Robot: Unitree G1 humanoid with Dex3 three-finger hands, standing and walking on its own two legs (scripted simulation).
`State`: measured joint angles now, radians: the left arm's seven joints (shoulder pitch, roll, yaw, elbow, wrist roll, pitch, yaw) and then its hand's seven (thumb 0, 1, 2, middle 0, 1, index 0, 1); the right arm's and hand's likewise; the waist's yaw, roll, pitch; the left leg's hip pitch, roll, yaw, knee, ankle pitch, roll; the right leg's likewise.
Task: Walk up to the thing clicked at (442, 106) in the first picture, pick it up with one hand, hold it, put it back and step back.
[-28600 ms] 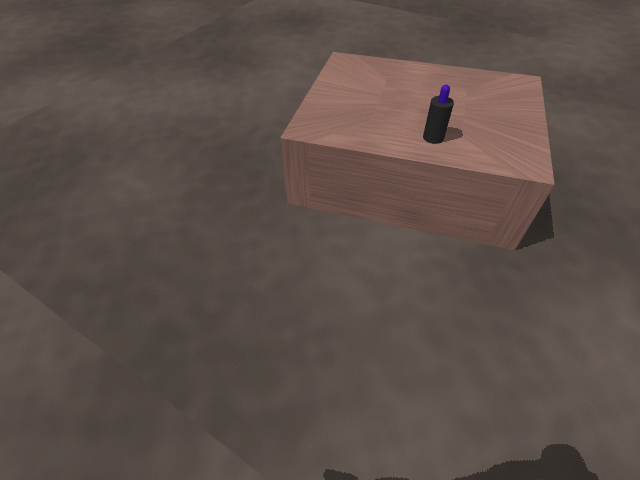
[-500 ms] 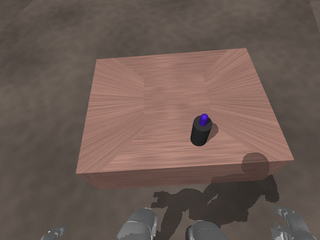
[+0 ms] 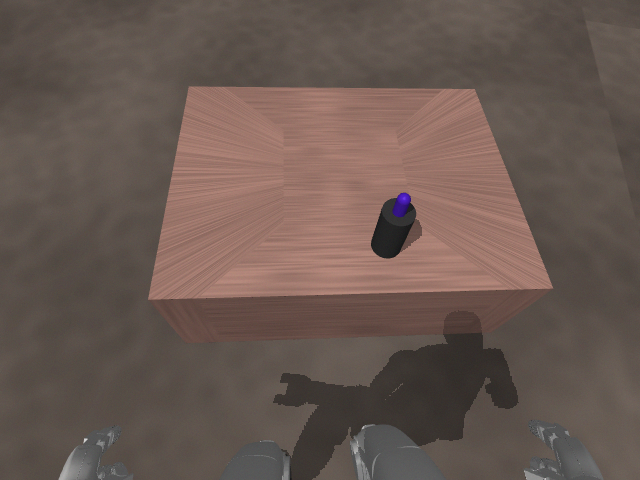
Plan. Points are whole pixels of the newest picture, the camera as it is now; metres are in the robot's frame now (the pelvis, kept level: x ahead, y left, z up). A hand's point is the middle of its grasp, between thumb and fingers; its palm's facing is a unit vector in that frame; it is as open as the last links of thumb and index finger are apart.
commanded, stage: step back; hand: right
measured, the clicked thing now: (394, 222) +0.63 -0.17 -0.30
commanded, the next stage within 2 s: none
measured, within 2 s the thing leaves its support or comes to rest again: neither
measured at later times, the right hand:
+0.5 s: hand out of the picture -0.07 -0.27 -0.16, palm faces -0.06 +0.90 -0.42, open 7.4 cm
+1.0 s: hand out of the picture -0.20 -0.29 -0.15, palm faces +0.01 +0.91 -0.41, open 7.4 cm
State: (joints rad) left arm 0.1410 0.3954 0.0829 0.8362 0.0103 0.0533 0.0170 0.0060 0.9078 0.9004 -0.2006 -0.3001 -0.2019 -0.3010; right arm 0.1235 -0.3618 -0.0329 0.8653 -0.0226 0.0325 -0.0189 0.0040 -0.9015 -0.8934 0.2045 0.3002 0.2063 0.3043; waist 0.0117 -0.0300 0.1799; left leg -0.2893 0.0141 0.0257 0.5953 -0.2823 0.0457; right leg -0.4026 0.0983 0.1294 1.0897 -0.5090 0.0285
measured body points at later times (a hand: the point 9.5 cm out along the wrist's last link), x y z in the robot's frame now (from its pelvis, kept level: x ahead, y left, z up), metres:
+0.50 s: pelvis -0.14 +0.01 -0.02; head -0.08 +0.02 +0.43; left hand +0.01 +0.32 -0.13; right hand -0.06 -0.31 -0.13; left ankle -0.14 +0.12 -0.73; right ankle -0.07 -0.13 -0.72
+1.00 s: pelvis -0.30 -0.01 -0.01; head -0.25 -0.03 +0.44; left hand -0.20 +0.30 -0.12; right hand -0.20 -0.34 -0.12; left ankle -0.28 +0.12 -0.67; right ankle -0.28 -0.15 -0.73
